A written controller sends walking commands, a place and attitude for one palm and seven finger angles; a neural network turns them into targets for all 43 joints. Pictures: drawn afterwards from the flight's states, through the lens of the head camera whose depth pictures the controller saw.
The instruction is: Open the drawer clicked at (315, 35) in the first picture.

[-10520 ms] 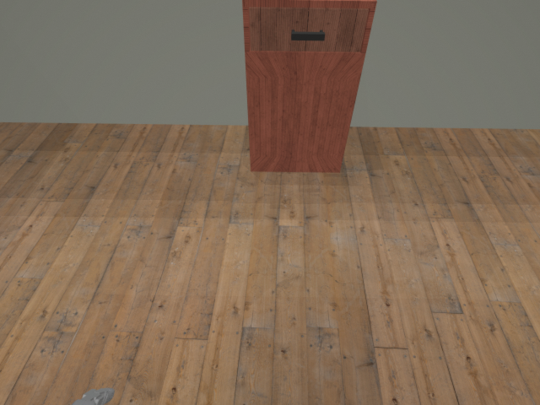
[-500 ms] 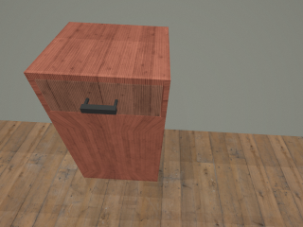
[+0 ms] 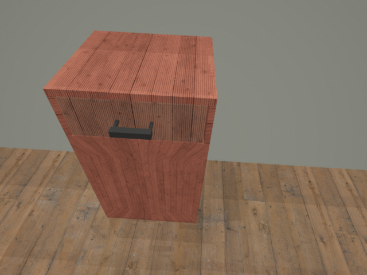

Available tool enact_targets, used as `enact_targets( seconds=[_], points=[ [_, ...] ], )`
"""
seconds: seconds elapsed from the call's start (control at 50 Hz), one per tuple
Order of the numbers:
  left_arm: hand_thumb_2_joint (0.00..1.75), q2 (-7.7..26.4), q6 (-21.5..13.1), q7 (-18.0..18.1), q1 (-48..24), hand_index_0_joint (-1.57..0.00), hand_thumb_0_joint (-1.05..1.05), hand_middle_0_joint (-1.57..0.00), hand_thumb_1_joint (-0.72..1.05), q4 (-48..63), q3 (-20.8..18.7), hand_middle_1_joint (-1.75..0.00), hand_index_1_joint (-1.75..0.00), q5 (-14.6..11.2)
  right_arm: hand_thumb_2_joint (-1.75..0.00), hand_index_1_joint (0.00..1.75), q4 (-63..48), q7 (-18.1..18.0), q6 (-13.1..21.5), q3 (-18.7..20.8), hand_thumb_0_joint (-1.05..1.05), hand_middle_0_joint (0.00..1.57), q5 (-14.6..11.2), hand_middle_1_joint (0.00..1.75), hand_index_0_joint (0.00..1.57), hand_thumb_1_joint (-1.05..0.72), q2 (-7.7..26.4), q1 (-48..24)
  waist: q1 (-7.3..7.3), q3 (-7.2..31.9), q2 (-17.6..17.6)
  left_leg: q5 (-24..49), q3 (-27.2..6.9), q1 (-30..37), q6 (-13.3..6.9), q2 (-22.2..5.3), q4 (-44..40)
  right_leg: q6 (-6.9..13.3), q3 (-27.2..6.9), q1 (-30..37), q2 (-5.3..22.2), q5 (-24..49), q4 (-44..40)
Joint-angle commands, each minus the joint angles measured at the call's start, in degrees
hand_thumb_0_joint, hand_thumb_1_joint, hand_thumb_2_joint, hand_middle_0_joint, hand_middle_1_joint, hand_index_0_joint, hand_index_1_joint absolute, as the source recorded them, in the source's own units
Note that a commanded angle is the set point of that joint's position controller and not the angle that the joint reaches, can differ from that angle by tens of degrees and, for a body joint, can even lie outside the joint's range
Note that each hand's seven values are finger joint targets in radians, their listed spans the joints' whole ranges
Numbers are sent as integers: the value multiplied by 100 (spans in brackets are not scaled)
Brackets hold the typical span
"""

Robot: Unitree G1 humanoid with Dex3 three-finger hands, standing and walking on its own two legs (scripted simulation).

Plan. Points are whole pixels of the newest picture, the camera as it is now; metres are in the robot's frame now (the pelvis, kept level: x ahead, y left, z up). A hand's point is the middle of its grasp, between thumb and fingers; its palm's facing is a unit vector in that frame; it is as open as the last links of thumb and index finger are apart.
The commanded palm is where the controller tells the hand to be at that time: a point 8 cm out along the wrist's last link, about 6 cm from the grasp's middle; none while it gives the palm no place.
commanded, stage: look again from close up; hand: left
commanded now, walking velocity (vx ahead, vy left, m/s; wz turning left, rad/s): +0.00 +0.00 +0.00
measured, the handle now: (132, 128) +0.54 +0.19 -0.01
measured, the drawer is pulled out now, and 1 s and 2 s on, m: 0.00 0.00 0.00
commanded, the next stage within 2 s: raise the hand with hooked fingers in 0.12 s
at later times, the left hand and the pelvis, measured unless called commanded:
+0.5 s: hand (105, 232) +0.21 +0.19 -0.02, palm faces +0.01 -0.52 -0.85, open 7.8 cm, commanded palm +0.13 +0.22 -0.03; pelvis +0.00 +0.01 -0.02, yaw +0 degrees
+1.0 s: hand (105, 210) +0.25 +0.19 +0.00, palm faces +0.06 -0.13 -0.99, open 10.7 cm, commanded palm +0.21 +0.21 +0.05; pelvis +0.04 -0.04 -0.03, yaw +1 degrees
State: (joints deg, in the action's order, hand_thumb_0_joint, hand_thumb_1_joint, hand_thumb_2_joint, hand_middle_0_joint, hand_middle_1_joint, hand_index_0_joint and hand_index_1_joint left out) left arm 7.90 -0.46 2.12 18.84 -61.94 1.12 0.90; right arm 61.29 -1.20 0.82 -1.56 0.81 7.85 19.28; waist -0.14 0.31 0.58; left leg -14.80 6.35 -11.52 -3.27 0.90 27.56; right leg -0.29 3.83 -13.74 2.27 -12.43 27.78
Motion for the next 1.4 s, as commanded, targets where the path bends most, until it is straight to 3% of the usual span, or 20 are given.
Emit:
enact_targets(
  seconds=[0.0,0.18,0.2,0.22,0.24,0.26,0.28,0.3,0.38,0.44,0.48,0.56,0.62,0.66,0.78,0.9,0.96,1.16,1.28,1.38],
  points=[
    [90,367,-86,10,420,-20,0,-20,90,154,-95,-30,-30,-20,-90,30,-139,-11,93,122,0,20,21,30,20,-90,585,271,31,-559,-151,-240,-910,-642,52,-733,-1048,234,-511,224,362,275,-463],
    [90,348,-81,16,418,-20,0,-20,90,107,-98,-30,-30,-15,-90,30,-7,-21,104,119,0,20,5,30,20,-90,581,243,30,-514,-33,38,-877,-426,55,-748,-1093,188,-476,293,412,436,-529],
    [90,635,-97,232,552,-20,0,-20,90,-88,-57,-30,-30,72,-90,30,-396,12,128,158,0,20,-71,30,20,-90,823,-340,196,-827,-55,811,-568,-616,233,-883,-175,161,-583,-136,576,1049,-430],
    [89,2179,-1050,287,-4176,-20,0,-20,88,8909,114,-32,-32,700,-90,30,-2536,-212,926,99,0,20,-404,30,20,-90,1601,-364,-514,2175,-1751,725,-947,992,210,-343,-816,237,-531,364,-212,484,348],
    [88,1866,-529,738,-1512,-20,0,-20,85,7165,-88,-33,-33,867,-90,30,-2132,-444,1587,67,0,20,-404,30,20,-90,1232,-947,142,1680,-2156,643,-1100,1027,459,-689,-1151,328,-110,-374,-171,-649,916],
    [87,1350,-115,1071,-1198,-21,0,-21,83,6891,56,-34,-34,587,-90,30,-1808,-470,1831,238,0,20,-454,30,20,-90,1223,-788,-54,1122,-1744,-275,-1178,272,650,-681,-1381,237,65,-758,-262,-1010,1245],
    [86,274,503,1122,650,-21,0,-21,81,5656,734,-36,-36,801,-90,30,-1712,-452,1838,176,0,20,-531,30,20,-90,889,-626,-18,532,-1146,-507,-1174,-22,516,-598,-1296,191,26,-1113,-259,-984,1145],
    [85,176,438,1109,-349,-21,0,-21,78,7040,1082,-37,-37,815,-90,30,-2198,-416,1935,188,0,20,-539,30,20,-90,994,-701,-126,-3,-978,-774,-1165,-390,408,-507,-1118,164,6,-1066,-194,-711,996],
    [81,863,416,1566,35,-22,0,-22,69,6950,1052,-43,-43,2898,-90,30,-2810,-236,1902,312,0,20,-77,30,20,-90,1433,-917,-267,-24,364,-762,-1360,-1067,200,-205,-89,347,-528,-1487,-340,-983,421],
    [78,601,378,1801,1929,-22,0,-22,62,5721,924,-48,-48,4202,-90,30,-3402,29,1217,506,0,20,97,30,20,-90,1391,-1354,234,-466,1993,-817,-878,-1695,231,0,323,388,-681,-1650,-386,-2082,106],
    [76,762,187,1767,2609,-22,0,-22,57,5650,621,-51,-51,4826,-90,30,-3677,256,542,508,0,20,56,30,20,-90,1360,-1644,645,-71,1752,-44,-605,-1768,307,79,365,497,-851,-1095,-396,-1109,327],
    [72,1703,-247,2079,1794,-23,0,-23,48,6712,-253,-57,-57,5645,-90,30,-4147,429,-140,453,0,20,88,30,20,-90,1189,-2133,956,561,608,321,-452,-1754,328,150,589,563,-1030,-817,-398,-264,822],
    [69,1913,-340,2519,992,-24,0,-24,41,7671,-395,-62,-62,6000,-90,30,-4303,429,-353,453,0,20,201,30,20,-90,1052,-2041,895,1460,-932,734,-478,-1150,271,130,946,679,-1284,-1124,-500,226,1164],
    [67,2277,-405,2741,-81,-24,0,-24,36,8395,-550,-64,-64,6171,-90,30,-4194,378,-419,472,0,20,304,30,20,-90,1059,-1901,608,1986,-970,875,-685,-809,234,120,1332,639,-1536,-1546,-494,193,1254],
    [61,1900,-746,2699,-947,-25,0,-25,22,8320,-103,-74,-74,5845,-90,30,-3955,280,-224,469,0,20,415,30,20,-90,1139,-1898,-43,1428,-221,376,-772,-923,56,179,1957,454,-1508,-2390,-372,-160,1031],
    [55,2162,-130,1896,535,-26,0,-26,8,7296,-364,-82,-82,5571,-90,30,-4011,298,-434,339,0,20,174,30,20,-90,1088,-1988,524,1565,870,781,-601,-1748,113,248,1260,221,-1465,-212,-257,1960,952],
    [52,2587,13,1669,792,-26,0,-26,1,7421,-753,-87,-87,5536,-90,30,-3968,271,-412,199,0,20,92,30,20,-90,1076,-2091,723,1696,573,981,-564,-1684,173,236,992,171,-1580,506,-189,2789,1017],
    [42,2742,-395,2128,-772,-28,0,-28,-22,8134,-1156,-102,-102,5414,-90,30,-3632,40,-272,419,0,20,148,30,20,-90,1035,-2076,467,1961,-38,822,-769,-1340,93,365,878,157,-1573,533,-100,2474,751],
    [36,2461,360,1706,-949,-29,0,-29,-36,7591,-639,-111,-111,5282,-90,30,-3523,94,-392,549,0,20,-47,30,20,-90,1170,-2087,466,1819,271,1200,-630,-1144,131,327,563,115,-1257,699,-88,2768,668],
    [31,2751,757,1132,-2009,-30,0,-30,-48,7855,-452,-118,-118,5360,-90,30,-3644,10,-557,453,0,20,-111,30,20,-90,1189,-2191,478,1522,94,1360,-609,-642,84,234,201,205,-939,618,-189,1710,394]
  ],
)
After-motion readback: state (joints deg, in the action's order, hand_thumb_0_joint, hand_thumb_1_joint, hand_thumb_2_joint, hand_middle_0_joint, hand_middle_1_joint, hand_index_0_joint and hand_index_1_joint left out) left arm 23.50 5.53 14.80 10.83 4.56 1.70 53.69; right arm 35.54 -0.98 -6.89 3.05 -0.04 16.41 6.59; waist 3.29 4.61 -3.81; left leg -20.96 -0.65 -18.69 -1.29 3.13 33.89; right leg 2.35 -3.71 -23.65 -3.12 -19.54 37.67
